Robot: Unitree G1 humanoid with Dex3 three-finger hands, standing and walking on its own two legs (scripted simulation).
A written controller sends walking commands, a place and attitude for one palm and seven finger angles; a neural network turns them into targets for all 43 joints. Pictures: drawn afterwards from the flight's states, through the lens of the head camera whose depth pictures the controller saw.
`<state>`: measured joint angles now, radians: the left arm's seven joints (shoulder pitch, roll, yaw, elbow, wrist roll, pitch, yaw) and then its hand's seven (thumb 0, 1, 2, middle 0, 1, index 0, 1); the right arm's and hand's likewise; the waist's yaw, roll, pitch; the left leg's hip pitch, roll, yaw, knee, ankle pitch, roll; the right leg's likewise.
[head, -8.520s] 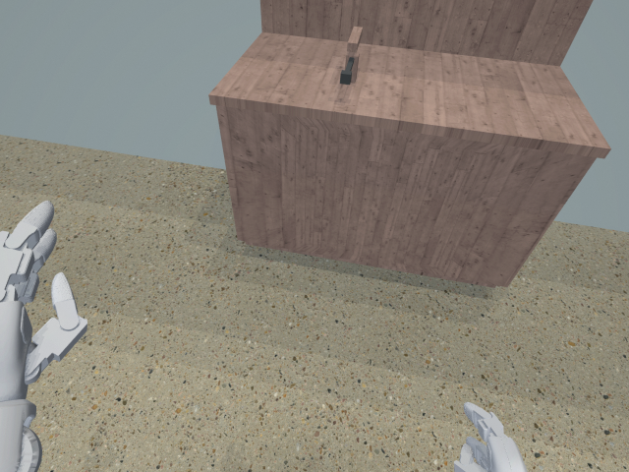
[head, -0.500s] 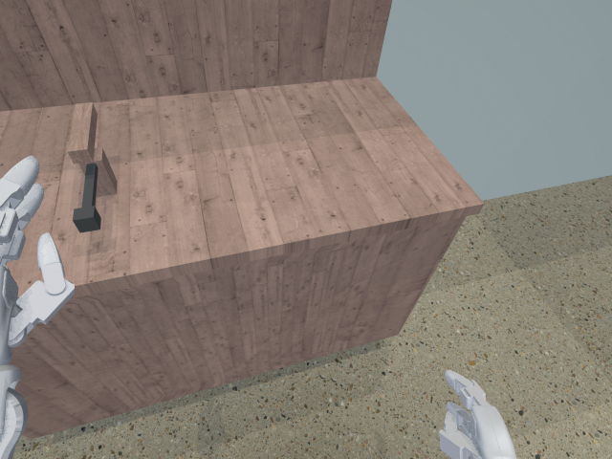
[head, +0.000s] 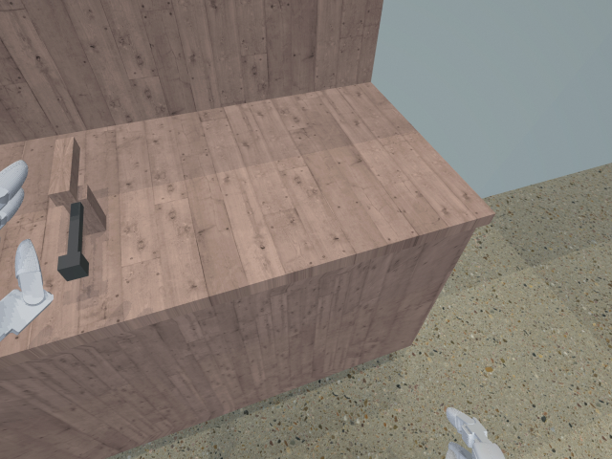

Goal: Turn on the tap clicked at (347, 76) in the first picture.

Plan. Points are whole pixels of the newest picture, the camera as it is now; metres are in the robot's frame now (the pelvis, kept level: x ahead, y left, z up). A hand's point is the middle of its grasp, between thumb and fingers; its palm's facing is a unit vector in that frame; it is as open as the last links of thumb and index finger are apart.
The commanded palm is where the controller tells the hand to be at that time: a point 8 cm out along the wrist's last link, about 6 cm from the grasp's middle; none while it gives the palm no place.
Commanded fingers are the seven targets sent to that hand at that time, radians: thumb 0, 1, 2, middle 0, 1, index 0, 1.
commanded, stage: come to a stop and stand still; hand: left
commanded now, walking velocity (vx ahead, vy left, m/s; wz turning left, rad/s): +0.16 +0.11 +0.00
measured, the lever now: (73, 266) +0.35 +0.34 +0.04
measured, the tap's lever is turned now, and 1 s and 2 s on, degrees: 0 0 0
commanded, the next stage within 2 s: look again from close up in 1.94 s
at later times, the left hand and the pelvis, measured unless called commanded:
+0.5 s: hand (27, 252) +0.27 +0.28 +0.19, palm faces +0.43 -0.83 -0.35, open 7.4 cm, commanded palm +0.21 +0.31 +0.19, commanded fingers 0.00 0.90 0.90 -0.20 -0.30 -0.20 -0.30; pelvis +0.05 +0.03 +0.02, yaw -1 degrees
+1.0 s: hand (8, 285) +0.24 +0.30 +0.17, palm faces +0.30 -0.87 -0.40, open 7.4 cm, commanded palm +0.19 +0.34 +0.19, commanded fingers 0.00 0.90 0.90 -0.20 -0.30 -0.20 -0.30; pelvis +0.03 +0.07 +0.02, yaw -1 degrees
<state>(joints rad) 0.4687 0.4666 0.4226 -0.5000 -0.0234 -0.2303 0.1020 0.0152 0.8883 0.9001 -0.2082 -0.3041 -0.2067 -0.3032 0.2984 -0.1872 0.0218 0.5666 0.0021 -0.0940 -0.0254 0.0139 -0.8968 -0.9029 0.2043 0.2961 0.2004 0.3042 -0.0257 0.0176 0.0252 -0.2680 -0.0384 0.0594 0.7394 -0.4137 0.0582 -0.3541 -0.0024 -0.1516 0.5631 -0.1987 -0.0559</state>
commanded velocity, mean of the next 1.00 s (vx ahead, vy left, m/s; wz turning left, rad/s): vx -0.06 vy -0.02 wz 0.00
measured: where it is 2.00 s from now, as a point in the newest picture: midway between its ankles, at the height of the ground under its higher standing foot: outside the picture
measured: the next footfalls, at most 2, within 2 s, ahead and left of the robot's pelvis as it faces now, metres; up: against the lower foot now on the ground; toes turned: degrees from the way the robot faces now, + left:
left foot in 0.24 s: +0.13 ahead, +0.17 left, +0.00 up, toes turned +3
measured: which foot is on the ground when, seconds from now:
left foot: up 0.00-0.22, down 0.24-1.00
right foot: down 0.00-1.00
